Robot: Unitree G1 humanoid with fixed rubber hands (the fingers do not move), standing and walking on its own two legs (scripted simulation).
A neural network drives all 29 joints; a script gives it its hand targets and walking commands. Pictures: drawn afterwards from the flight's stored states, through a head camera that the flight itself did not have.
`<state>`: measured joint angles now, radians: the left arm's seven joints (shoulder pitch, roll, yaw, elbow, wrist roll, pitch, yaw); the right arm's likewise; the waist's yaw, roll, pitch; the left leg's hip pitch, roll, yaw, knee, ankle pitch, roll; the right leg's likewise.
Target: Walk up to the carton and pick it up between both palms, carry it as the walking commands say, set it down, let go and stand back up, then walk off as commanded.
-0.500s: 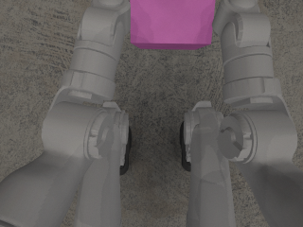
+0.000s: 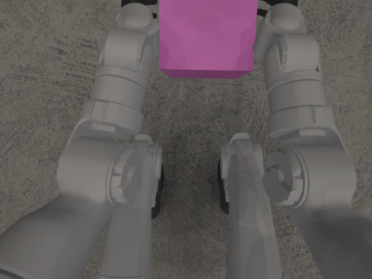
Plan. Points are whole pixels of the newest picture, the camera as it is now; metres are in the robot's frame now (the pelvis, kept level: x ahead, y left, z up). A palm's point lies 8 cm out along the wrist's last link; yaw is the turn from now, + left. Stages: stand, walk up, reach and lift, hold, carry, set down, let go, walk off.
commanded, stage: reach and lift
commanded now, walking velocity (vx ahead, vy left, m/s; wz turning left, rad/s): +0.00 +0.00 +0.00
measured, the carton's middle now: (205, 20) +0.58 -0.03 -0.11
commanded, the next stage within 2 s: none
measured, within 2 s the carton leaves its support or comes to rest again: neither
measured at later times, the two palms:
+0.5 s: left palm out of the picture +0.52 +0.08 +0.04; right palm out of the picture +0.52 -0.14 +0.05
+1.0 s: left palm out of the picture +0.50 +0.10 +0.16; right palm out of the picture +0.49 -0.13 +0.17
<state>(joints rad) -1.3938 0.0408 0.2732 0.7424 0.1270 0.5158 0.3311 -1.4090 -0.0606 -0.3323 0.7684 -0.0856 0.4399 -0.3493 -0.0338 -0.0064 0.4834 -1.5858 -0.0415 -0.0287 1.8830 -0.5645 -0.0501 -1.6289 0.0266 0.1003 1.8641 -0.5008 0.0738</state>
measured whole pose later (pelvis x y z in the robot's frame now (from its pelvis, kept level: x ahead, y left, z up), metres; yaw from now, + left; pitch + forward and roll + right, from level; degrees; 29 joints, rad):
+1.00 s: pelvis +0.06 +0.00 +0.14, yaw -2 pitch +19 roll +1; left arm -0.93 -0.12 0.43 0.80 0.33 0.49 0.19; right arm -0.98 0.10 -0.46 0.86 -0.32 0.46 -0.17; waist -0.02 -0.01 -0.09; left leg -1.22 -0.04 -0.04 1.41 -0.52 -0.03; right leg -1.27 0.03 0.10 1.38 -0.46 0.06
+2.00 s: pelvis +0.10 +0.00 +0.25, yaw -3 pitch +1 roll +0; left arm -0.61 -0.22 0.43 0.69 0.33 0.58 0.14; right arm -0.66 0.18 -0.44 0.75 -0.32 0.57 -0.12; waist -0.01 0.01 -0.09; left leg -0.48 -0.03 -0.06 0.87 -0.40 -0.02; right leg -0.53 0.02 0.10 0.85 -0.34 0.04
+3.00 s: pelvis +0.10 +0.01 +0.26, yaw -3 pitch -9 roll +0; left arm -0.58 -0.24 0.42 0.63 0.34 0.73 0.16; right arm -0.63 0.18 -0.37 0.71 -0.32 0.71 -0.12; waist -0.01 0.04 -0.03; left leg -0.21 -0.02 -0.06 0.73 -0.36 -0.01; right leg -0.25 0.01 0.10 0.71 -0.29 0.04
